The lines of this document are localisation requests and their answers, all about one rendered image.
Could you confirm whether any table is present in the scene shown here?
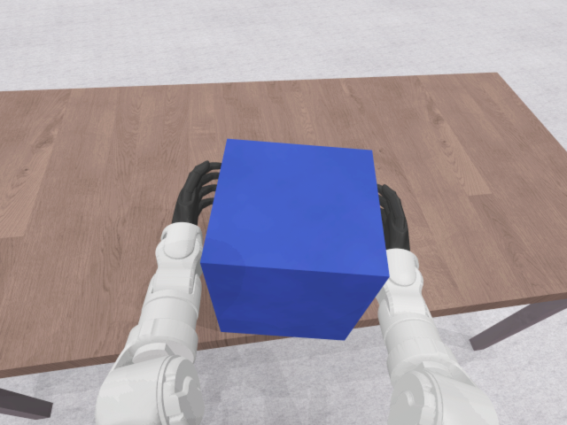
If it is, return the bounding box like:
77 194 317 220
0 73 567 420

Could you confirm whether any left robot upper arm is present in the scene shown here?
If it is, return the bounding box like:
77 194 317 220
97 354 205 425

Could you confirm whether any robot right forearm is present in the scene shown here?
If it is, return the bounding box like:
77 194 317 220
376 249 499 422

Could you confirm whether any right robot hand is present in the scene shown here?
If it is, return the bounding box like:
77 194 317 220
377 184 410 251

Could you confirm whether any carton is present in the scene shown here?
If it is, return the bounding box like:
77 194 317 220
200 139 390 341

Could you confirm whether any robot left forearm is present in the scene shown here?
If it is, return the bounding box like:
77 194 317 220
95 222 203 425

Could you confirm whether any left robot hand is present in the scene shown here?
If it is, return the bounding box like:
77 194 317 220
172 160 221 226

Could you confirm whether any right robot upper arm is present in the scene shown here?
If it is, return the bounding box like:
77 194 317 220
387 369 499 425

